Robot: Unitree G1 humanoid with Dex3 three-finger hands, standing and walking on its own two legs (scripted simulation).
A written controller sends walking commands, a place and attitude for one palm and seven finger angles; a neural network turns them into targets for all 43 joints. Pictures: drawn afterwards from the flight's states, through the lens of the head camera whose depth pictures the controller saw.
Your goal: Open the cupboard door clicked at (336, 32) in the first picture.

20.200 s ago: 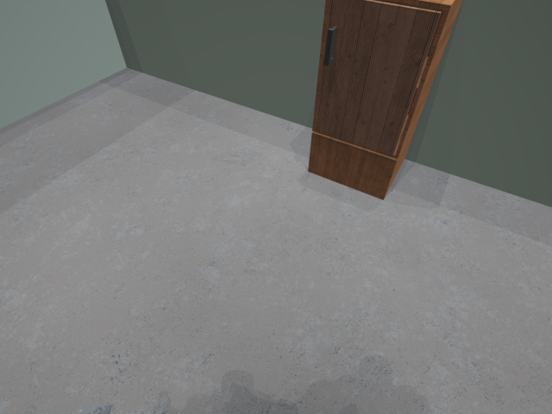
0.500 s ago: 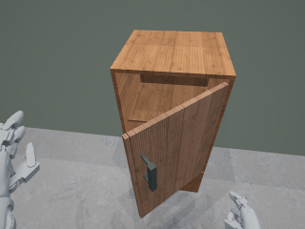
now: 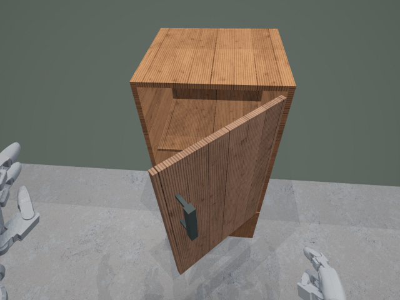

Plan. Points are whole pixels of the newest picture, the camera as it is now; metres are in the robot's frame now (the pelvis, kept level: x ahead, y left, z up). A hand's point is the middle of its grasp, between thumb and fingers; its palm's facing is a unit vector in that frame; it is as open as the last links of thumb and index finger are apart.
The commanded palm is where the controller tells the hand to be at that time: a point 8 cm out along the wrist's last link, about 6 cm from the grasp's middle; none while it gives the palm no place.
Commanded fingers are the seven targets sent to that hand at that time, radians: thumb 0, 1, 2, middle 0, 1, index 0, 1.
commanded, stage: step back with the hand held close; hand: left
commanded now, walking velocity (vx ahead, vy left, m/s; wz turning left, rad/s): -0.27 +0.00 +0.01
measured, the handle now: (186, 217) +0.32 +0.07 -0.05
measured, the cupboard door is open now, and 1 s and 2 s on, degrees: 44 44 44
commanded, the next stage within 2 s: stop stepping back and stand still in 0.84 s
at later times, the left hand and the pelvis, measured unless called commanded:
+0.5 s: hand out of the picture +0.12 +0.30 +0.16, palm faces +0.42 -0.75 -0.51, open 7.4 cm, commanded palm +0.05 +0.34 +0.17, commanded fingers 0.00 0.90 0.90 -0.20 -0.30 -0.20 -0.30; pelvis -0.08 +0.03 -0.01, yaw +1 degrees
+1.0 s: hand out of the picture +0.03 +0.30 +0.17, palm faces +0.44 -0.79 -0.42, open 7.4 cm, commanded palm -0.03 +0.33 +0.17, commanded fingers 0.00 0.90 0.90 -0.20 -0.30 -0.20 -0.30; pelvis -0.18 +0.03 -0.01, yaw +0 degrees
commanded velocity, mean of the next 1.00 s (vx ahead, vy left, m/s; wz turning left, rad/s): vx -0.28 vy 0.00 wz -0.01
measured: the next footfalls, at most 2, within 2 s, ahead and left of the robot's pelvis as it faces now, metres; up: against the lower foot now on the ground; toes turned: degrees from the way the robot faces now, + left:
right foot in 1.06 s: -0.25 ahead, -0.08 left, +0.00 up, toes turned -3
left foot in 1.18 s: -0.08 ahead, +0.11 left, +0.00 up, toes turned -2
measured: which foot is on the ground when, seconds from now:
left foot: down 0.00-1.00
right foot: down 0.00-0.76, up 0.78-1.00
